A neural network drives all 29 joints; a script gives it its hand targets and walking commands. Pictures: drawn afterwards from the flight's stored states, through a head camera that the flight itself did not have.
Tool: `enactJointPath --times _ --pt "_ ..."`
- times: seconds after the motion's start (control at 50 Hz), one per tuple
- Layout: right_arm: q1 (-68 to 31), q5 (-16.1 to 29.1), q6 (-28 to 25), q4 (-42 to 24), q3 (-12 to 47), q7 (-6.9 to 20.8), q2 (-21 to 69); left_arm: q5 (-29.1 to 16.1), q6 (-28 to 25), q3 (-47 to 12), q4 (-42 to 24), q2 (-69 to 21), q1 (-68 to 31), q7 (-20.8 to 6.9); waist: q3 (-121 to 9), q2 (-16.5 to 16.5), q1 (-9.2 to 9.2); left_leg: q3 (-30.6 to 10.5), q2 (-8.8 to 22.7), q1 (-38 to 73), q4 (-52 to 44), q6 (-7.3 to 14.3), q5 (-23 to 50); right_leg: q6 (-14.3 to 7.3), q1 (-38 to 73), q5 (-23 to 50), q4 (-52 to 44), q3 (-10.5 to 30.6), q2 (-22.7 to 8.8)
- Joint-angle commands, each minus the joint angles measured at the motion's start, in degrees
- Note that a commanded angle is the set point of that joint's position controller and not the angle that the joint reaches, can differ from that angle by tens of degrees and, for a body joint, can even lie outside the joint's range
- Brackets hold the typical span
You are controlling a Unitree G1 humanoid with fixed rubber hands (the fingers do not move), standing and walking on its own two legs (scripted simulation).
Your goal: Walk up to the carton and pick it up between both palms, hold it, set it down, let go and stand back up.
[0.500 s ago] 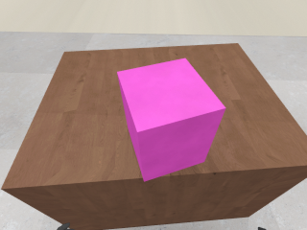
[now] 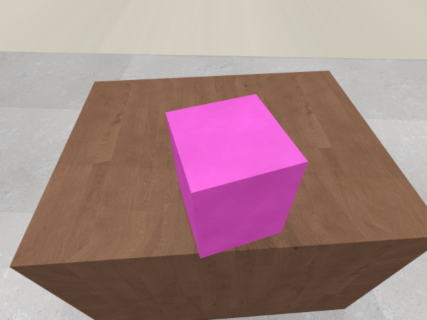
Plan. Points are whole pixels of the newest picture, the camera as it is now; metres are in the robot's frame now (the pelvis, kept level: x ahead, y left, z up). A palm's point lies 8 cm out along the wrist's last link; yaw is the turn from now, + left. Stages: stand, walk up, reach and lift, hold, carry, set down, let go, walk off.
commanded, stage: stand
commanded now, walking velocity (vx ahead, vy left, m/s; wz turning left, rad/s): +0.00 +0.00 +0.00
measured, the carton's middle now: (227, 176) +0.41 +0.00 +0.02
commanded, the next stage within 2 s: none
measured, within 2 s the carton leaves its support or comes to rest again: neither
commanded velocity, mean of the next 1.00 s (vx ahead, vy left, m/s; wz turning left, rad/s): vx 0.00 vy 0.00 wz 0.00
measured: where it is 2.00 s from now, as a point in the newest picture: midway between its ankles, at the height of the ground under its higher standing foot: outside the picture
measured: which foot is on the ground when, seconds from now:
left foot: down 0.00-1.00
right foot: down 0.00-1.00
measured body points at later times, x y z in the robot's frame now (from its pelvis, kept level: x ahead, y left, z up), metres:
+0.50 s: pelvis +0.00 +0.00 +0.00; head +0.02 +0.00 +0.45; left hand +0.08 +0.30 -0.13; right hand +0.08 -0.29 -0.13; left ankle +0.01 +0.13 -0.74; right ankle +0.01 -0.11 -0.74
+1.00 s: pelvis +0.01 +0.01 +0.01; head +0.02 +0.01 +0.45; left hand +0.08 +0.30 -0.13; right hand +0.09 -0.29 -0.13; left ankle +0.01 +0.13 -0.74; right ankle +0.01 -0.11 -0.74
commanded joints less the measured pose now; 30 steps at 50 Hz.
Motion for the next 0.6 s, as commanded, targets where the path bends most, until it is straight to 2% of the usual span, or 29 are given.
enactJointPath --times 0.0,0.02,0.06,0.1,0.12,0.14,0.16,0.18,0.22,0.24,0.3,0.32,0.34,0.36,0.44,0.46,0.48,0.52,0.54,0.56,0.58 --pt "-3.1 0.2 -1.2 -2.6 -2.2 -0.5 -11.2 -0.1 -1.1 2.2 -3.3 11.6 -3.2 0.8 -3.1 -0.5 0.24 -5.4 5.6 -0.1 -6.0 2.6 1.8 -1.6 0.1 5.1 -5.9 6.5 -6.6" --pt "-2.8 0.0 -1.4 -2.8 -2.4 -0.5 -10.9 0.1 -1.0 2.3 -2.8 12.5 -3.2 0.7 -4.3 0.0 -0.45 -5.4 5.8 1.4 -5.8 2.8 3.7 -1.8 0.5 4.6 -6.7 6.4 -6.9" --pt "-3.1 0.2 -1.3 -2.2 -2.4 -0.5 -11.9 0.2 -1.0 2.2 -2.7 12.0 -3.2 0.7 -3.2 0.6 0.18 -5.5 5.6 0.8 -6.4 2.4 4.2 -1.7 0.1 5.8 -6.4 6.0 -6.8" --pt "-2.4 -0.1 -1.3 -2.3 -2.3 -0.5 -11.0 0.0 -1.0 2.2 -2.3 11.9 -3.1 0.7 -3.4 -0.9 -0.44 -5.7 6.0 1.7 -6.4 2.6 4.3 -1.5 -0.1 4.9 -7.0 6.0 -6.6" --pt "-2.6 0.0 -1.3 -1.6 -2.3 -0.4 -11.7 -0.3 -1.1 2.4 -1.9 12.5 -2.3 0.6 -2.6 -0.6 0.21 -5.8 6.0 1.6 -6.6 2.4 4.7 -1.0 0.0 4.9 -7.4 5.8 -6.5" --pt "-2.4 0.2 -1.2 -1.5 -2.5 -0.6 -11.4 -0.2 -1.3 2.2 -1.8 12.3 -2.4 0.7 -3.6 -1.1 0.0 -5.8 6.1 1.9 -6.7 2.6 5.5 -1.5 0.3 4.8 -7.0 6.2 -6.6" --pt "-2.9 0.0 -1.3 -1.5 -2.3 -0.5 -11.5 -0.1 -1.2 2.2 -2.1 11.6 -2.9 0.6 -3.6 0.4 -0.01 -5.6 6.1 1.3 -6.5 2.5 4.5 -1.7 0.4 5.2 -7.6 6.3 -7.0" --pt "-2.8 0.2 -1.3 -1.4 -2.5 -0.6 -12.0 0.0 -1.1 2.1 -2.0 11.9 -3.1 0.7 -2.8 0.6 0.12 -5.8 6.0 1.4 -7.3 2.4 4.2 -1.6 0.1 4.9 -6.9 6.1 -6.8" --pt "-3.1 -0.2 -1.2 -1.4 -2.3 -0.5 -11.3 -0.2 -1.2 2.3 -1.7 12.4 -2.6 0.7 -4.2 -1.1 0.49 -5.4 6.0 1.9 -6.2 2.6 6.0 -1.5 1.2 6.3 -7.8 6.4 -6.9" --pt "-2.7 0.0 -1.1 -1.2 -2.6 -0.7 -12.0 0.1 -1.4 2.3 -1.7 12.9 -2.7 0.9 -3.7 -0.9 -0.23 -5.4 5.9 2.1 -6.8 2.2 6.5 -1.7 0.6 7.0 -7.7 6.5 -7.0" --pt "-2.9 0.3 -1.3 -0.6 -2.4 -0.5 -12.0 0.0 -1.1 2.2 -1.8 11.8 -2.5 0.6 -4.0 0.6 0.16 -5.2 6.0 1.8 -6.8 2.3 6.0 -1.5 1.5 7.4 -7.3 6.2 -7.0" --pt "-3.0 0.1 -1.3 -0.4 -2.4 -0.5 -11.6 0.0 -1.1 2.1 -1.5 12.1 -2.0 0.6 -3.9 -0.3 0.17 -5.6 6.1 1.9 -6.9 2.2 5.8 -1.3 1.5 7.2 -7.3 5.9 -6.9" --pt "-2.8 0.0 -1.3 -1.0 -2.7 -0.5 -12.3 -0.2 -1.1 2.2 -1.5 12.0 -1.9 0.7 -3.8 0.3 0.08 -5.3 5.9 1.6 -7.0 2.3 6.1 -1.4 1.5 7.3 -7.4 6.2 -6.9" --pt "-2.9 0.1 -1.2 -0.6 -2.5 -0.4 -11.9 -0.1 -1.0 2.1 -1.3 12.1 -2.3 0.7 -4.5 -1.0 0.21 -5.5 6.1 2.0 -6.7 2.2 5.9 -1.3 2.0 8.1 -7.3 5.6 -6.7" --pt "-2.7 0.1 -1.2 -0.8 -2.6 -0.3 -12.4 0.0 -1.2 2.3 -0.9 12.6 -2.1 0.8 -3.7 -0.1 0.15 -5.4 6.0 2.6 -7.0 2.4 7.8 -1.3 1.7 8.9 -7.4 6.2 -7.1" --pt "-2.4 0.1 -1.1 -0.5 -2.5 -0.4 -11.3 -0.1 -1.2 2.4 -0.9 12.6 -2.5 0.8 -4.7 -1.3 0.37 -5.4 6.2 2.3 -6.7 2.6 8.4 -1.4 2.3 9.1 -7.2 5.9 -7.2" --pt "-2.5 0.1 -1.1 -0.3 -2.6 -0.4 -12.2 -0.2 -0.9 2.3 -0.8 12.2 -2.3 0.8 -5.1 0.0 0.46 -5.0 6.2 2.8 -6.9 2.4 8.7 -1.3 2.6 9.7 -7.6 6.0 -7.4" --pt "-2.0 0.4 -1.2 0.0 -2.5 -0.6 -11.3 -0.1 -1.0 2.2 -0.6 12.4 -2.2 0.8 -5.0 0.2 0.2 -5.1 6.2 3.1 -6.7 2.3 9.3 -1.4 2.7 10.5 -7.3 6.1 -7.3" --pt "-2.5 0.3 -1.1 -0.2 -2.6 -0.5 -11.9 -0.3 -0.9 2.3 -0.7 12.7 -2.2 0.9 -4.2 -1.4 0.24 -5.4 6.2 2.9 -6.9 2.3 9.2 -1.1 2.3 10.6 -7.0 5.9 -7.1" --pt "-2.4 0.3 -1.1 0.1 -2.4 -0.6 -11.8 -0.5 -0.8 2.2 -0.5 12.6 -1.8 0.8 -3.2 0.1 0.21 -5.0 6.2 2.2 -6.7 2.4 9.0 -1.2 1.5 9.2 -7.6 6.2 -7.3" --pt "-2.0 0.1 -1.1 -0.2 -2.5 -0.7 -11.3 -0.2 -0.9 2.2 -0.8 11.9 -2.4 0.8 -3.9 -0.3 0.42 -5.2 6.3 2.7 -6.9 2.2 9.2 -1.6 1.8 8.3 -7.2 5.8 -7.2"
